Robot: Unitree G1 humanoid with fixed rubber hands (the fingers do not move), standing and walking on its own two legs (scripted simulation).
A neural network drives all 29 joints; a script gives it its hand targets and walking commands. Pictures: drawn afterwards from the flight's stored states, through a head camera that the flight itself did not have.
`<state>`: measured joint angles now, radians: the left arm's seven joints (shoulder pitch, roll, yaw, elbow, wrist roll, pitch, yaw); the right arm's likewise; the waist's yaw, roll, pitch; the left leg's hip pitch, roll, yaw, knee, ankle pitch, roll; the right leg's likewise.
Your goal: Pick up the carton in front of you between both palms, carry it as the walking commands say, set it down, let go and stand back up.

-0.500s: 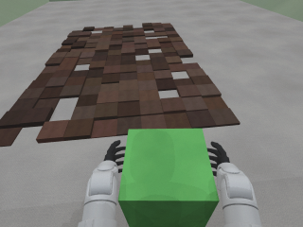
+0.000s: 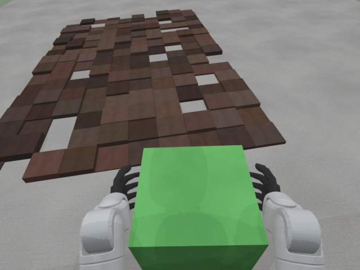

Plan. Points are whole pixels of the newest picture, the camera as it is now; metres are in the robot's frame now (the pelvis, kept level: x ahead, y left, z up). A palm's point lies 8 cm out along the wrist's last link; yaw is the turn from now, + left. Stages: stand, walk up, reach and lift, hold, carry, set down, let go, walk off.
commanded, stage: carry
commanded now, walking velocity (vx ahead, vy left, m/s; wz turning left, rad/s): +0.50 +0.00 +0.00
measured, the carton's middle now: (194, 217) +0.26 +0.01 +0.01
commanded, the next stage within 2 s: none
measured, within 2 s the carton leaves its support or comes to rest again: neither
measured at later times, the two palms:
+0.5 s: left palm (133, 115) +0.58 +0.19 +0.06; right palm (230, 114) +0.57 -0.11 +0.06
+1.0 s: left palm (148, 58) +0.92 +0.18 +0.09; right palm (219, 54) +0.94 -0.12 +0.08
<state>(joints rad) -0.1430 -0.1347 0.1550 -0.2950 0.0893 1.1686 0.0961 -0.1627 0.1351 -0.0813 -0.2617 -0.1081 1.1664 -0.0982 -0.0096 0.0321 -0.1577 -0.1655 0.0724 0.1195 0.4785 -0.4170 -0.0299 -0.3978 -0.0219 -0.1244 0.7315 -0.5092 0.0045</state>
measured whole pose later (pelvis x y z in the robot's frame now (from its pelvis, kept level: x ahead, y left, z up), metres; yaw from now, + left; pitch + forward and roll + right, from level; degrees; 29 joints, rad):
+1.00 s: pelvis +0.66 +0.01 -0.01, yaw +4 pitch +2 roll -2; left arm -0.23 -0.14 0.11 -0.37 0.10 1.23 0.11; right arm -0.20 0.13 -0.14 -0.41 -0.10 1.24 -0.09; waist 0.02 0.04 -0.04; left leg -0.09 0.07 0.10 0.93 -0.46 0.00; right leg -0.47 -0.02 -0.28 0.57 -0.14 -0.11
